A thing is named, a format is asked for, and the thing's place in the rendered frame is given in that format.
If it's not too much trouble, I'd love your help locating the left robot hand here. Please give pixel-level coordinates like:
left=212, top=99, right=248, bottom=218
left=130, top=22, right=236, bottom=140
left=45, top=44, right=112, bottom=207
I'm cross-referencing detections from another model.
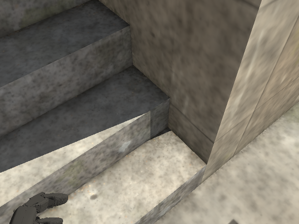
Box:
left=9, top=191, right=68, bottom=224

